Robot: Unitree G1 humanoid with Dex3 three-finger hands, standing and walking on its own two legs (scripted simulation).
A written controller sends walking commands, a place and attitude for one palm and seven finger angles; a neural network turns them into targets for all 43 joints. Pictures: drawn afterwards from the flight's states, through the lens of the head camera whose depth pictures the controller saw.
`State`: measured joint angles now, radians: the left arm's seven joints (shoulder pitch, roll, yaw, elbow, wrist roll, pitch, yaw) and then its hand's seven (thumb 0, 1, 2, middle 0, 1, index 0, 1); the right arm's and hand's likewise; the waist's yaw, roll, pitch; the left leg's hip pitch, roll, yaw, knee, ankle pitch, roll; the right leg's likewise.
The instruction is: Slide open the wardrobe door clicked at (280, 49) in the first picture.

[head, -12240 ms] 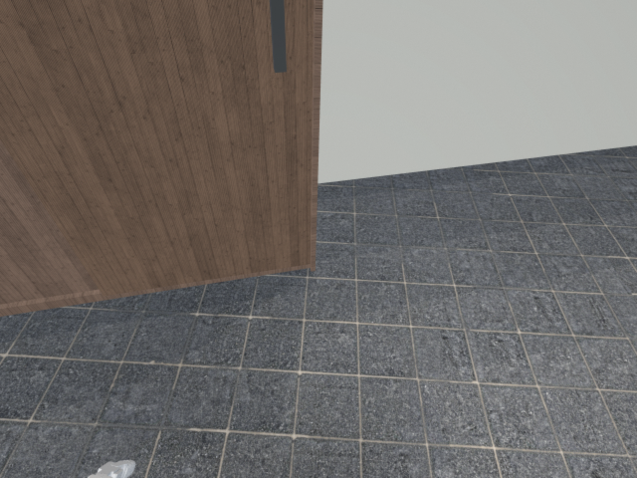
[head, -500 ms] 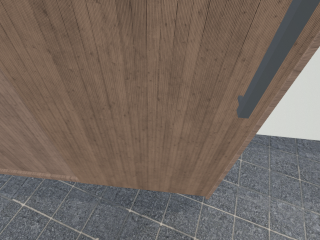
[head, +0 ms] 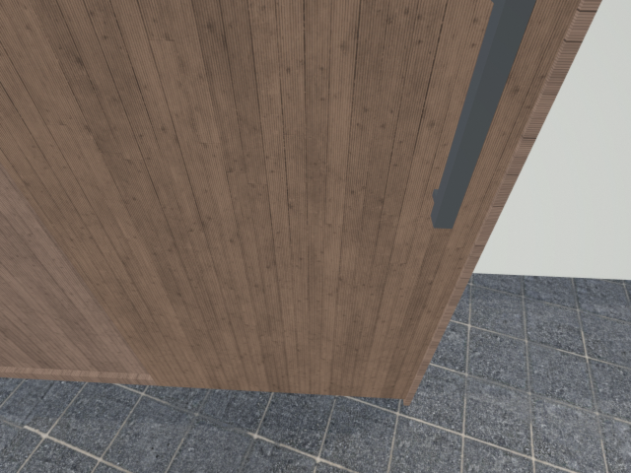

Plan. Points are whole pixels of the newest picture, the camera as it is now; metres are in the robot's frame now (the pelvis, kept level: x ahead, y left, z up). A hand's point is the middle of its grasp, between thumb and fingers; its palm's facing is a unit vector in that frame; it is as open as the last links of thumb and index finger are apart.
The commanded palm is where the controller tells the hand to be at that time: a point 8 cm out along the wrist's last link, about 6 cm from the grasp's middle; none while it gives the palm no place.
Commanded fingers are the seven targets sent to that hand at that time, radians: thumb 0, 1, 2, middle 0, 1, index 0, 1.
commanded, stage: look again from close up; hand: right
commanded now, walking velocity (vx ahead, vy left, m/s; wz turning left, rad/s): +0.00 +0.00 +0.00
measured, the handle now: (465, 124) +0.47 -0.16 +0.24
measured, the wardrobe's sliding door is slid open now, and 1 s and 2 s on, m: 0.00 0.00 0.00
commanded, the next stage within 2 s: raise the hand with hooked fingers in 1.04 s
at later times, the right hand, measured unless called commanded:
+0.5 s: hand out of the picture -0.06 -0.21 -0.17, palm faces +0.02 +0.98 -0.19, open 7.4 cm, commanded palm none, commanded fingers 0.00 -0.90 -0.90 0.20 0.30 0.20 0.30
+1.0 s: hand out of the picture -0.04 -0.19 -0.17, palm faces +0.01 +0.99 -0.17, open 7.4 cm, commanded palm none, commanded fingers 0.00 -0.90 -0.90 0.20 0.30 0.20 0.30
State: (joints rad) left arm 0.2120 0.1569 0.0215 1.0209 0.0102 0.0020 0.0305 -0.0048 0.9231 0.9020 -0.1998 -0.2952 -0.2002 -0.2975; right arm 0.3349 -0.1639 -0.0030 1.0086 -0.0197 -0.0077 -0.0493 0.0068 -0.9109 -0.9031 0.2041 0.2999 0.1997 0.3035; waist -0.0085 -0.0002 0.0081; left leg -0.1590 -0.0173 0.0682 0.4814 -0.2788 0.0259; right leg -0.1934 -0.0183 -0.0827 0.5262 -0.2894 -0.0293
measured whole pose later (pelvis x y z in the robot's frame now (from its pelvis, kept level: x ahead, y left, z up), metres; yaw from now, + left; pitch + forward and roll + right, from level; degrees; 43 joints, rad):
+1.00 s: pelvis -0.02 -0.04 +0.00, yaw +1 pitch -1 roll +0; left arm 0.29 0.13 0.02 1.10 0.01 0.00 0.02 0.00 0.91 0.90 -0.20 -0.29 -0.20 -0.30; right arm 0.36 -0.11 0.00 1.07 -0.03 -0.01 -0.05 0.01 -0.91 -0.90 0.20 0.30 0.20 0.30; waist 0.01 0.00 0.03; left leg -0.22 0.04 0.02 0.46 -0.22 -0.03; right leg -0.22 0.04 -0.13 0.44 -0.21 -0.09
